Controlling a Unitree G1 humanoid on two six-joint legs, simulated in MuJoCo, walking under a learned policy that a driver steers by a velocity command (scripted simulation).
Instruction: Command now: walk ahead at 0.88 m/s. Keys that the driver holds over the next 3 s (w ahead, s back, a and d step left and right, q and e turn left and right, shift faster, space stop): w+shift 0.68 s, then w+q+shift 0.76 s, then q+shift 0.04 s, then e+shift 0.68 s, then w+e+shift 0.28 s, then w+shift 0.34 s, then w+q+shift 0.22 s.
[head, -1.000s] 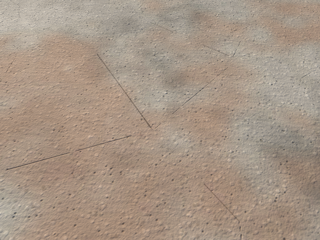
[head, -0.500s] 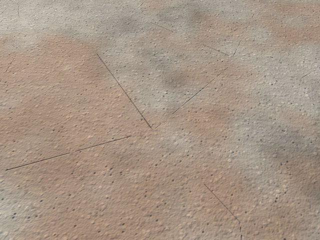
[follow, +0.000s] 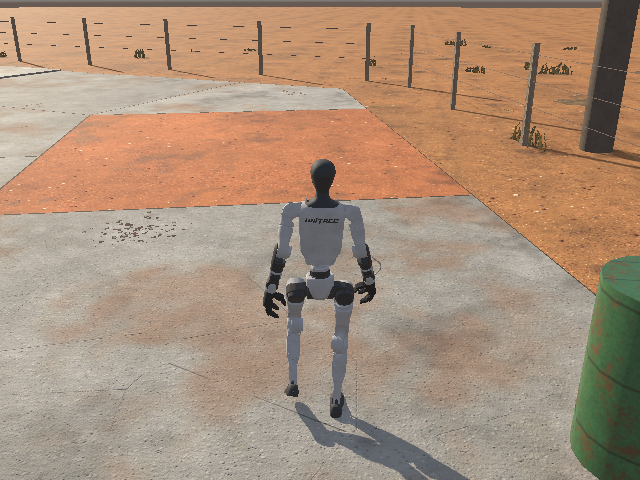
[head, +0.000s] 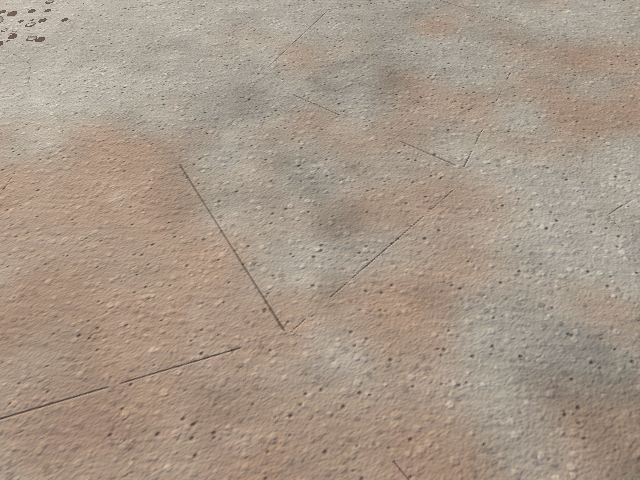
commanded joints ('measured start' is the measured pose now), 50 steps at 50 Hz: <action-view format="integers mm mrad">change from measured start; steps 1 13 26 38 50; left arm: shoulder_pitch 49 161 -165 -157 -51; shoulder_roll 101 177 61 219 102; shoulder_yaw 10 8 -19 5 10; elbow -27 -6 -215 -270 -122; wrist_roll -9 -10 15 -11 -20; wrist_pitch -30 -41 26 9 -51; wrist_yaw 9 26 -34 7 -1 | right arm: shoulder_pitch -54 -308 143 263 -13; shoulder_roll -25 -58 -63 -224 -6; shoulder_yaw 3 15 -7 -16 19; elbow -77 -200 49 78 -135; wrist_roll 1 22 36 14 25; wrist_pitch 22 21 -49 -30 62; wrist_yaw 16 -10 -37 -73 -2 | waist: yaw -25 -40 20 129 -51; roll -94 -168 -24 89 -90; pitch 166 120 181 -46 153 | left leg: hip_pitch -310 53 323 698 -135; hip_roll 64 -129 78 103 75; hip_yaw -13 183 -201 -34 -25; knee -10 -614 -1152 -706 40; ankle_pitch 95 114 -164 1159 89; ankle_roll -34 61 105 38 11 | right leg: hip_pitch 85 372 -544 18 -10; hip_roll -246 -251 -199 28 -253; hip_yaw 340 35 139 25 26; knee -362 -235 800 134 -303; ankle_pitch -191 1183 143 208 186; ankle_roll -103 -99 -21 -94 14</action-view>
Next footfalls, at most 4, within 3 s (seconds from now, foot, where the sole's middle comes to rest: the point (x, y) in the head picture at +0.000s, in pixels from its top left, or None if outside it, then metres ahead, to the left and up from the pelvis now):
0.32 left None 0.45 0.09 -0.78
0.78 right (381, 331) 0.92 -0.07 -0.78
1.26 left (297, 221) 1.30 0.15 -0.78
1.66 right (264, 132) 1.74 0.29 -0.78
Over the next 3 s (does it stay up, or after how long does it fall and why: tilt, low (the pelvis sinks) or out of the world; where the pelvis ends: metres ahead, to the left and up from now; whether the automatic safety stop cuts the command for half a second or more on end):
stays up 2.03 0.20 -0.02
